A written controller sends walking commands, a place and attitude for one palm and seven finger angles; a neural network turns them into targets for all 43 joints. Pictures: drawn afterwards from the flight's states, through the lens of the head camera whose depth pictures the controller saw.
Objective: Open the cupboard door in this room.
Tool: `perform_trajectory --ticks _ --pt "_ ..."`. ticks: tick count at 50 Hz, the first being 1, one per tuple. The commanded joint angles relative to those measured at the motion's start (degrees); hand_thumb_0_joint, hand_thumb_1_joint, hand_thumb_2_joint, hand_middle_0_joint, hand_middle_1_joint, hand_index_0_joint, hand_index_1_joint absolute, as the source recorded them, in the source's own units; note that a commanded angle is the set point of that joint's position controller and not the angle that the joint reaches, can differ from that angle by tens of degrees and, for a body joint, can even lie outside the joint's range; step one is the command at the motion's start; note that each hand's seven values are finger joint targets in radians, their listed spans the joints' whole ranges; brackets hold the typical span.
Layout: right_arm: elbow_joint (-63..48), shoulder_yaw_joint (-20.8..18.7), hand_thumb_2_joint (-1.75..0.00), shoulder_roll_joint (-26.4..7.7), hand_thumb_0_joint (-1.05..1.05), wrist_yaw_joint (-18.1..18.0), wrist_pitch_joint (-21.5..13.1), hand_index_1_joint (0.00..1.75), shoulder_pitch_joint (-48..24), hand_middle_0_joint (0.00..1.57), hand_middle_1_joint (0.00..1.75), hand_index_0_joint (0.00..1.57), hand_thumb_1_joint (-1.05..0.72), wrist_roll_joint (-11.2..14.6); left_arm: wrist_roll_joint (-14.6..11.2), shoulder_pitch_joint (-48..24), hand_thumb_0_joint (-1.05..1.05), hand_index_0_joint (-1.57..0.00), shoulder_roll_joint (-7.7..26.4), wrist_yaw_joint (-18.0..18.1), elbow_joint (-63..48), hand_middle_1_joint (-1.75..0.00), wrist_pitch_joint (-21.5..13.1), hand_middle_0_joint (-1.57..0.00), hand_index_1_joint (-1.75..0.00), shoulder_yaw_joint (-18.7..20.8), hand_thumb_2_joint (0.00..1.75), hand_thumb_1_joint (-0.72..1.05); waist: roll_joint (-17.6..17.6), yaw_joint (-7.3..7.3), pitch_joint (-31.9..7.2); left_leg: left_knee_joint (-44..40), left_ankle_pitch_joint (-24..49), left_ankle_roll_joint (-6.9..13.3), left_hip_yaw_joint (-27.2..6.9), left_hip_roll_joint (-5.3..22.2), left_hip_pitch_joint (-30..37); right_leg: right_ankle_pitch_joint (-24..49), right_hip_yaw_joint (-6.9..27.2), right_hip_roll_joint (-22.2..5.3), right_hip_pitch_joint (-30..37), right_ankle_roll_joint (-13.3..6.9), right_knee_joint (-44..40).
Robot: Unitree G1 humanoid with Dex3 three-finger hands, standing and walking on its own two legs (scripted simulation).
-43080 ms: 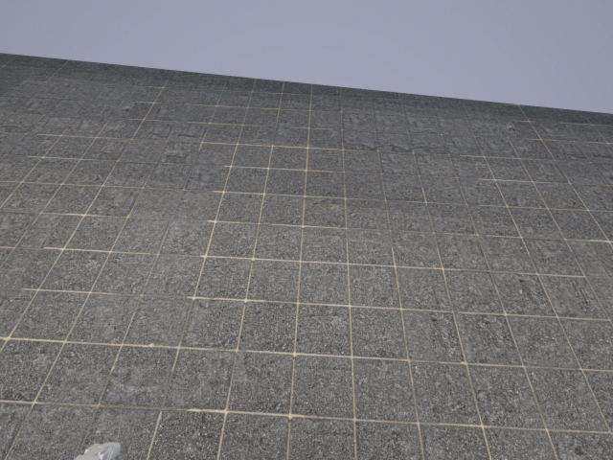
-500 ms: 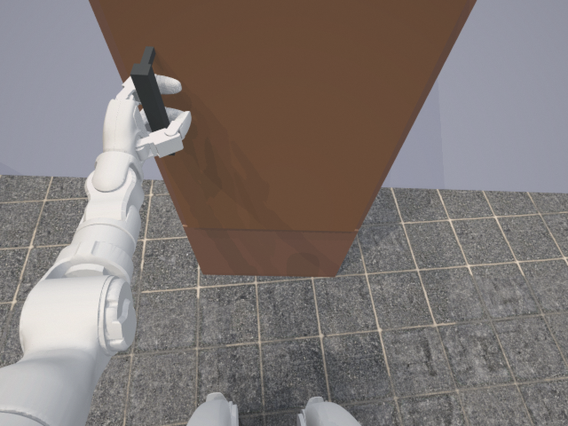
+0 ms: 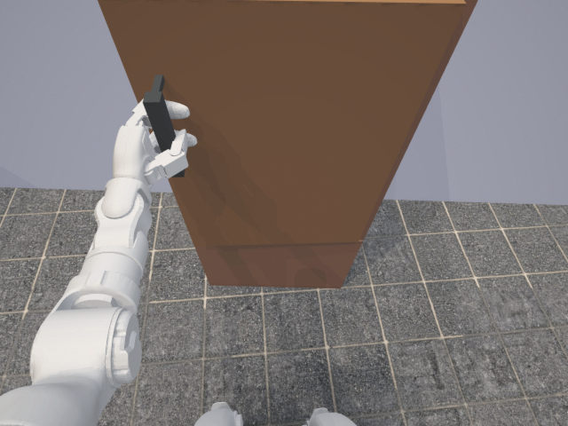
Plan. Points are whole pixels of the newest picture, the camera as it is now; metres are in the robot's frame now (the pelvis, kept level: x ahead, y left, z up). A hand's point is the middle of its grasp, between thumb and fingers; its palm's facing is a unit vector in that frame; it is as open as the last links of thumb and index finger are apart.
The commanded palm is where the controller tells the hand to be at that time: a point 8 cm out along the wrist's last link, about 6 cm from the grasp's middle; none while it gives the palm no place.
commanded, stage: pull the door open along its arc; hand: left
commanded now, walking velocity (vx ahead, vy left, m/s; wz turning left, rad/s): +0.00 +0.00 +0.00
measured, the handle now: (168, 129) +0.53 +0.14 +0.10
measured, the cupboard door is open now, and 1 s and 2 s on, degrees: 4 37 39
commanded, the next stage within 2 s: open thumb and fingers to let go in 0.78 s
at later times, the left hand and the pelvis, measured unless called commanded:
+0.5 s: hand (215, 236) +0.34 +0.07 +0.10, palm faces +0.32 -0.95 +0.03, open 5.5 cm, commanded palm +0.28 +0.10 +0.09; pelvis +0.00 -0.01 +0.01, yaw +2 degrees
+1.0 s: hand (248, 284) +0.28 +0.03 +0.10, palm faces +0.28 -0.96 -0.01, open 5.8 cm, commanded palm +0.23 +0.07 +0.09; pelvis +0.01 -0.04 +0.02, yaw +4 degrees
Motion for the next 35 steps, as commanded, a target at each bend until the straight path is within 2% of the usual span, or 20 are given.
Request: perform_trajectory --ticks 1,4,5,7,8,9,10,11,13,15,16,18,19,20,22,24,29,31,33,35 --pt "-7.51 -3.33 -0.9 -8.88 0.0 -0.18 -1.62 0.3 3.38 0.2 0.3 0.2 -0.9 0.76 -1.69 -9.95 0.0 -0.4 7.9 -0.57 -17.89 -1.35 -2.68 -0.4 -1.35 -0.37 0.9 0.9 -1.2 3.34 -23.41 -4.19 21.2 1.42 -1.97 -2.37 21.83 29.96 0.58 0.29 9.84 1.14 -7.07" --pt "-9.01 -3.31 -0.9 -8.24 0.0 0.03 -1.56 0.3 1.05 0.2 0.3 0.2 -0.9 1.29 -2.29 -2.73 0.0 -0.4 5.09 -0.23 -24.86 -1.35 -1.53 -0.4 -1.35 -2.7 0.9 0.9 -1.45 4.18 -20.68 -5.37 20.0 1.39 -1.45 -2.25 22.39 29.75 0.65 0.03 10.25 1.43 -8.13" --pt "-9.32 -3.38 -0.9 -8.15 0.0 0.05 -1.54 0.3 0.61 0.2 0.3 0.2 -0.9 1.29 -2.38 -0.07 0.0 -0.4 4.64 0.02 -26.62 -1.35 -1.06 -0.4 -1.35 -3.0 0.9 0.9 -2.69 4.45 -20.06 -5.78 19.59 1.4 -1.49 -2.18 22.47 29.27 0.43 0.06 10.8 1.44 -8.34" --pt "-10.48 -3.31 -0.9 -7.84 0.0 0.05 -1.89 0.3 -0.91 0.2 0.3 0.2 -0.9 1.48 -2.69 5.35 0.0 -0.4 3.66 0.57 -32.44 -1.35 -0.81 -0.4 -1.35 -3.55 0.9 0.9 -1.06 5.5 -20.04 -6.2 20.98 1.3 -1.3 -2.24 23.79 30.26 0.47 -0.19 11.35 1.42 -8.19" --pt "-10.22 -2.91 -0.9 -6.0 0.0 -0.03 -2.38 0.3 -2.86 0.2 0.3 0.2 -0.9 1.32 -5.86 5.27 0.0 -0.4 0.85 6.9 -35.15 -1.35 -0.01 -0.4 -1.35 1.23 0.9 0.9 -1.34 8.7 -18.25 -6.84 20.43 0.62 -0.97 -2.0 22.05 27.59 -0.42 -0.06 11.78 1.38 -8.73" --pt "-10.42 -2.76 -0.9 -6.16 0.0 0.19 -2.86 0.3 -3.18 0.2 0.3 0.2 -0.9 1.0 -4.12 8.01 0.0 -0.4 -2.39 9.73 -35.59 -1.35 1.08 -0.4 -1.35 -3.3 0.9 0.9 -2.49 6.72 -16.14 -7.29 18.12 0.63 -0.93 -2.14 21.89 25.78 -0.55 0.06 11.12 1.72 -9.17" --pt "-10.17 -2.84 -0.9 -6.15 0.0 0.32 -3.08 0.3 -3.55 0.2 0.3 0.2 -0.9 0.74 -3.09 8.88 0.0 -0.4 -2.62 12.63 -37.05 -1.35 1.62 -0.4 -1.35 -3.0 0.9 0.9 -3.69 6.75 -14.47 -7.45 16.66 0.56 -1.13 -1.97 20.98 24.13 -0.74 -0.1 10.41 1.75 -9.42" --pt "-10.23 -2.83 -0.9 -6.15 0.0 0.35 -3.35 0.3 -3.97 0.2 0.3 0.2 -0.9 0.19 -1.8 10.36 0.0 -0.4 -2.37 15.97 -39.15 -1.35 1.71 -0.4 -1.35 -2.48 0.9 0.9 -4.3 7.26 -14.53 -7.28 17.12 0.74 -1.12 -2.11 20.91 24.29 -0.66 -0.18 10.98 1.74 -9.29" --pt "-10.63 -2.65 -0.9 -5.01 0.0 0.98 -3.81 0.3 -6.16 0.2 0.3 0.2 -0.9 -0.7 0.35 14.13 0.0 -0.4 -8.12 22.8 -44.28 -1.35 2.33 -0.4 -1.35 -5.87 0.9 0.9 -3.37 8.0 -15.8 -7.15 17.74 0.37 -0.96 -2.13 21.51 24.37 -0.74 -0.7 11.76 1.63 -8.61" --pt "-10.45 -2.55 -0.9 -4.68 0.0 1.44 -3.62 0.3 -7.68 0.2 0.3 0.2 -0.9 -1.49 3.94 15.36 0.0 -0.4 -11.72 28.57 -46.45 -1.35 3.58 -0.4 -1.35 -9.59 0.9 0.9 -3.51 7.38 -14.44 -7.13 16.0 0.19 -1.37 -1.93 21.52 21.64 -0.99 -1.04 10.45 1.53 -8.6" --pt "-10.33 -2.73 -0.9 -4.77 0.0 1.41 -3.46 0.3 -7.55 0.2 0.3 0.2 -0.9 -1.98 6.14 16.2 0.0 -0.4 -12.83 30.64 -46.89 -1.35 3.94 -0.4 -1.35 -11.7 0.9 0.9 -5.52 6.51 -13.49 -6.97 15.5 0.45 -1.64 -1.84 21.42 21.3 -0.95 -1.01 10.08 1.62 -8.85" --pt "-11.16 -2.85 -0.9 -4.21 0.0 1.6 -3.12 0.3 -9.95 0.2 0.3 0.2 -0.9 -2.28 8.28 18.63 0.0 -0.4 -17.01 34.12 -51.73 -1.35 5.02 -0.4 -1.35 -15.88 0.9 0.9 -3.13 6.85 -15.29 -7.14 15.32 0.3 -1.53 -1.78 22.96 20.65 -0.73 -1.43 10.79 1.28 -8.97" --pt "-11.18 -2.84 -0.9 -4.04 0.0 1.55 -2.84 0.3 -10.31 0.2 0.3 0.2 -0.9 -2.34 9.39 19.08 0.0 -0.4 -18.78 34.94 -52.84 -1.35 5.77 -0.4 -1.35 -18.62 0.9 0.9 -3.64 5.99 -14.46 -7.22 14.88 0.28 -1.73 -1.71 23.43 20.38 -0.8 -1.55 10.66 1.2 -9.28" --pt "-11.55 -2.88 -0.9 -3.93 0.0 1.39 -2.62 0.3 -11.26 0.2 0.3 0.2 -0.9 -2.37 9.61 20.42 0.0 -0.4 -19.88 35.86 -54.28 -1.35 6.52 -0.4 -1.35 -19.5 0.9 0.9 -4.34 6.14 -14.58 -7.29 14.31 0.32 -1.71 -1.73 23.55 19.91 -0.67 -1.69 11.09 1.2 -9.75" --pt "-11.94 -2.63 -0.9 -3.53 0.0 0.89 -2.13 0.3 -12.93 0.2 0.3 0.2 -0.9 -2.43 9.74 21.69 0.0 -0.4 -23.05 38.0 -55.46 -1.35 8.39 -0.4 -1.35 -22.2 0.9 0.9 -6.51 5.45 -12.32 -7.78 13.05 0.42 -1.99 -1.69 23.41 19.11 -0.53 -2.0 11.48 1.4 -11.13" --pt "-12.13 -2.51 -0.9 -3.0 0.0 0.49 -1.97 0.3 -14.32 0.2 0.3 0.2 -0.9 -2.48 10.48 22.79 0.0 -0.4 -25.09 39.41 -58.19 -1.35 9.43 -0.4 -1.35 -24.76 0.9 0.9 -6.94 5.26 -12.2 -8.01 12.43 0.39 -1.96 -1.72 23.93 18.63 -0.07 -2.44 12.34 1.46 -12.05" --pt "-13.08 -2.07 -0.9 -1.66 0.0 0.23 -1.81 0.3 -16.07 0.2 0.3 0.2 -0.9 -2.44 13.24 31.19 0.0 -0.4 -28.54 38.87 -62.58 -1.35 10.58 -0.4 -1.35 -30.79 0.9 0.9 -6.06 5.5 -10.42 -8.36 12.58 0.35 -2.4 -1.82 24.71 20.49 0.29 -3.32 13.93 1.2 -12.81" --pt "-13.68 -1.89 -0.9 -1.25 0.0 0.36 -1.91 0.3 -16.46 0.2 0.3 0.2 -0.9 -2.23 13.4 36.32 0.0 -0.4 -29.53 38.1 -65.21 -1.35 10.92 -0.4 -1.35 -32.72 0.9 0.9 -5.33 5.82 -10.4 -8.39 13.46 0.38 -2.5 -1.81 25.45 22.79 0.39 -3.56 14.96 1.19 -12.95" --pt "-14.67 -1.51 -0.9 -0.78 0.0 0.56 -2.11 0.3 -17.42 0.2 0.3 0.2 -0.9 -1.9 12.34 42.19 0.0 -0.4 -30.31 37.25 -68.88 -1.35 11.21 -0.4 -1.35 -34.13 0.9 0.9 -4.53 6.44 -10.07 -8.7 13.37 0.19 -2.51 -1.9 25.72 23.68 0.39 -3.87 16.36 1.22 -13.27" --pt "-15.34 -1.15 -0.9 -0.41 0.0 0.56 -2.44 0.3 -18.25 0.2 0.3 0.2 -0.9 -1.68 11.65 46.14 0.0 -0.4 -30.83 36.93 -71.39 -1.35 11.79 -0.4 -1.35 -35.08 0.9 0.9 -4.81 6.44 -8.44 -8.69 12.13 0.16 -2.53 -2.13 25.71 22.96 0.68 -4.18 16.47 1.55 -14.36"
